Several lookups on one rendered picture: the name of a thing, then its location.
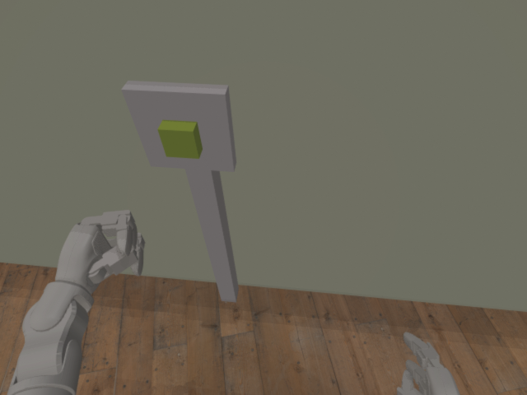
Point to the robot left forearm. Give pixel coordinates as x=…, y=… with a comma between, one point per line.
x=51, y=358

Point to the robot right hand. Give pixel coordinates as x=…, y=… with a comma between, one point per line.
x=436, y=380

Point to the panel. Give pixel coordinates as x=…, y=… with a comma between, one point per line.
x=150, y=102

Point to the robot left hand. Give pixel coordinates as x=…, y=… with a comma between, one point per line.
x=87, y=257

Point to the button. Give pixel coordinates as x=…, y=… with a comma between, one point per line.
x=180, y=139

